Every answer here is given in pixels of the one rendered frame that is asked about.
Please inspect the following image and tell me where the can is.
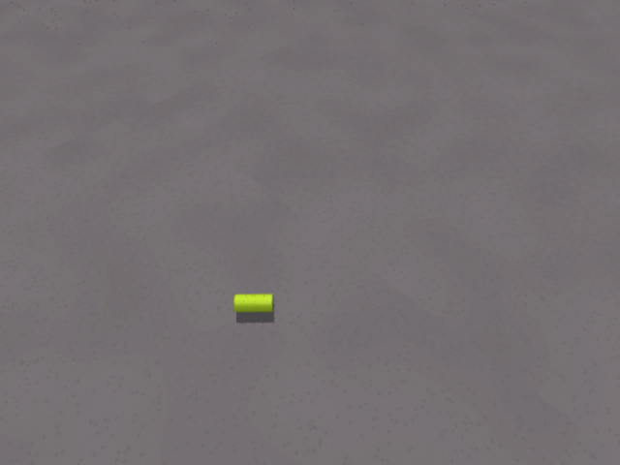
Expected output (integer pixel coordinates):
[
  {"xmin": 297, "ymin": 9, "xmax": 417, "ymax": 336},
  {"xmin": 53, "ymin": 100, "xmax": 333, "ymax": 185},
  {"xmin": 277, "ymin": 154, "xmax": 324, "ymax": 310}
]
[{"xmin": 234, "ymin": 294, "xmax": 273, "ymax": 312}]

